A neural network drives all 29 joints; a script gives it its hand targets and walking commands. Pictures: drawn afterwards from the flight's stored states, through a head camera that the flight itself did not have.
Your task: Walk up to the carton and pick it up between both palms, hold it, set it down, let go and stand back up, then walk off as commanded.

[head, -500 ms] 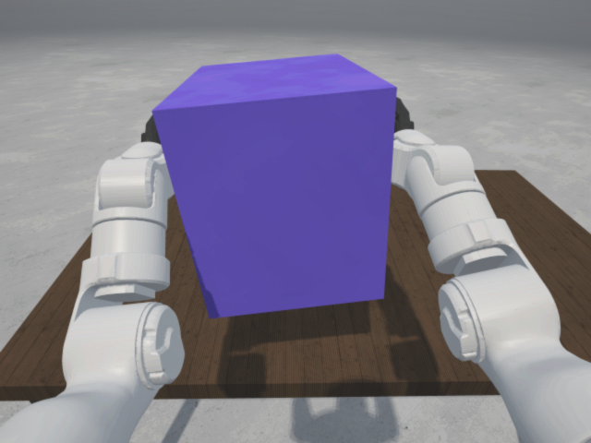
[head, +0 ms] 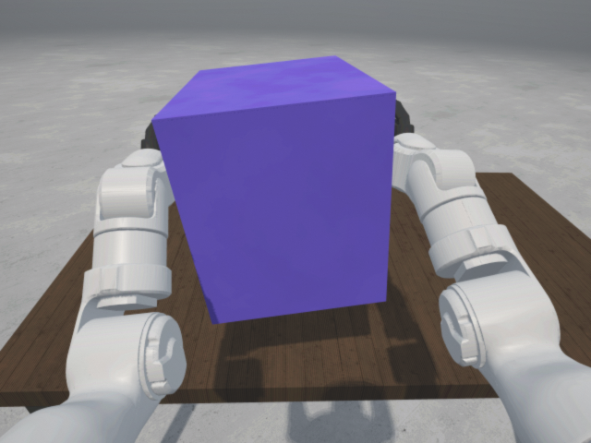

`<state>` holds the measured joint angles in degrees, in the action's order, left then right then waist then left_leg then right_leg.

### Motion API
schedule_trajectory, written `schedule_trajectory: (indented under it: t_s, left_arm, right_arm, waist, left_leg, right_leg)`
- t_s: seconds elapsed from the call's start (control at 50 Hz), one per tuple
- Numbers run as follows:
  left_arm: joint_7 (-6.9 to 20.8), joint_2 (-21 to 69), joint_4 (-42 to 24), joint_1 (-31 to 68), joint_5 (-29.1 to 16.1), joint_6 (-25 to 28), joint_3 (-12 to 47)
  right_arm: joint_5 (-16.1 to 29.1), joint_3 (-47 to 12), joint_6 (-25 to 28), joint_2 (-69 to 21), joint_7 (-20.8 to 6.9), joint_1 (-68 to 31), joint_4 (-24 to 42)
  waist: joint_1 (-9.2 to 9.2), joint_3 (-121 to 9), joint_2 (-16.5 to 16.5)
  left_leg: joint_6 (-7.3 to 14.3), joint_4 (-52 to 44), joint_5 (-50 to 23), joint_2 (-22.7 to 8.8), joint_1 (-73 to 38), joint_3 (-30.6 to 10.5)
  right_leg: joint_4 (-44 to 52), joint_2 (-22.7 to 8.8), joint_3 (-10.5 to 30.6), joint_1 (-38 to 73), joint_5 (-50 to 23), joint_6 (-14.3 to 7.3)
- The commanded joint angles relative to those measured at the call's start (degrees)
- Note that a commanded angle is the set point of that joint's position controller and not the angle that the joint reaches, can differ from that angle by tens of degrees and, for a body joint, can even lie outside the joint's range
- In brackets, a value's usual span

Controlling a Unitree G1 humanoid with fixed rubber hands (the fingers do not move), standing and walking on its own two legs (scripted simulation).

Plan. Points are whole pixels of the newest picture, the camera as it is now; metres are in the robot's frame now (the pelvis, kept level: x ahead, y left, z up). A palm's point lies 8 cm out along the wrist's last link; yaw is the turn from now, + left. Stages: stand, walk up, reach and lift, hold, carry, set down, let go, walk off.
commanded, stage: hold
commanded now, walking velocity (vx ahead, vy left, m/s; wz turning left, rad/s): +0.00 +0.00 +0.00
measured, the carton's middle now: (281, 172) +0.39 -0.01 +0.26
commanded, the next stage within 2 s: none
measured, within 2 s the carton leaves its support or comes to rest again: neither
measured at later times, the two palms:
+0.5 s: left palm (158, 165) +0.37 +0.15 +0.28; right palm (398, 152) +0.36 -0.16 +0.29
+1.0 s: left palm (157, 164) +0.37 +0.15 +0.28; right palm (398, 150) +0.37 -0.16 +0.30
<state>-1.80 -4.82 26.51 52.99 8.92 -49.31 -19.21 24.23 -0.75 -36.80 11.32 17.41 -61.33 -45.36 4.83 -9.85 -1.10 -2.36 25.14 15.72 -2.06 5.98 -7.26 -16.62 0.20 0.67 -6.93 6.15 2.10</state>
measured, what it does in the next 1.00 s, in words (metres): stands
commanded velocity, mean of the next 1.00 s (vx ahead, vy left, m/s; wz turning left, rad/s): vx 0.00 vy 0.00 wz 0.00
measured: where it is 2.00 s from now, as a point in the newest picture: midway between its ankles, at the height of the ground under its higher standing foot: outside the picture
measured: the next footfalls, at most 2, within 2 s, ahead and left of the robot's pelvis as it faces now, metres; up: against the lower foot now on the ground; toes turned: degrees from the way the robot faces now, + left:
none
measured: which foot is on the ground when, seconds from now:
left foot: down 0.00-1.00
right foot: down 0.00-1.00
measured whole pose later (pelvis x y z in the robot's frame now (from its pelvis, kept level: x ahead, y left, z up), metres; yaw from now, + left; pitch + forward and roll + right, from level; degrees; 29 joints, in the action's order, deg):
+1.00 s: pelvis +0.00 +0.00 +0.00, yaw +0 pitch -3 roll -2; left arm -2.0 -5.2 28.6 54.0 8.4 -48.6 -19.5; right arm 24.2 -1.0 -37.2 11.4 17.5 -61.8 -46.1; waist 4.4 -10.4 -1.2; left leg -2.6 24.7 15.2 -2.1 6.5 -7.7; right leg -16.9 0.6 1.3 -7.6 6.2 1.9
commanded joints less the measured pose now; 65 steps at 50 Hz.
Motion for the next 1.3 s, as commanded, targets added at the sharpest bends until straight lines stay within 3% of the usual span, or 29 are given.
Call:
schedule_trajectory:
  t_s: [0.0, 0.2, 0.54, 0.9, 1.06, 1.28]
  left_arm:
    - [7.49, 36.27, -10.78, 52.98, -9.43, 5.79, 21.35]
    - [7.54, 36.6, -11.38, 52.53, -9.41, 5.54, 21.58]
    - [7.59, 36.35, -7.67, 54.23, -9.76, 6.33, 20.54]
    - [7.45, 35.99, -8.03, 53.87, -10.16, 6.38, 20.33]
    - [7.52, 36.36, -8.77, 53.0, -10.08, 6.1, 20.92]
    - [7.6, 36.19, -8.56, 53.67, -9.42, 5.94, 20.46]
  right_arm:
    - [10.05, -11.95, 0.16, -42.49, -9.29, -50.33, 20.22]
    - [10.2, -12.26, 0.13, -42.52, -9.24, -50.0, 20.96]
    - [9.41, -11.68, 0.39, -43.81, -9.35, -52.63, 19.9]
    - [10.34, -12.04, 0.19, -43.69, -8.97, -52.81, 20.73]
    - [10.43, -11.69, -0.04, -42.83, -8.83, -51.48, 20.57]
    - [10.24, -11.66, -0.19, -42.7, -9.13, -51.71, 19.76]
  waist:
    - [0.52, -19.49, -2.32]
    - [0.76, -19.6, -2.1]
    - [-0.02, -19.23, -0.88]
    - [-0.13, -20.46, -1.1]
    - [0.74, -19.91, -1.76]
    - [0.14, -18.74, -1.74]
  left_leg:
    - [-1.71, -5.4, -16.98, 5.76, 6.32, 4.16]
    - [-1.89, -5.18, -18.28, 5.74, 5.62, 4.11]
    - [-0.66, -6.36, -12.34, 5.9, 7.7, 4.47]
    - [-0.96, -5.64, -14.36, 5.85, 6.88, 4.4]
    - [-1.35, -5.56, -15.64, 5.83, 6.16, 4.31]
    - [-1.21, -5.99, -14.38, 5.66, 6.69, 4.24]
  right_leg:
    - [-1.0, 5.42, -0.9, 16.92, -11.24, -0.14]
    - [-0.95, 5.62, -0.96, 17.06, -12.08, -0.21]
    - [-0.58, 5.01, -0.55, 15.64, -7.65, 0.12]
    - [-0.68, 5.16, -0.45, 15.96, -9.52, 0.2]
    - [-0.7, 5.26, -0.59, 16.07, -10.51, 0.14]
    - [-0.64, 5.34, -0.61, 15.5, -8.8, -0.03]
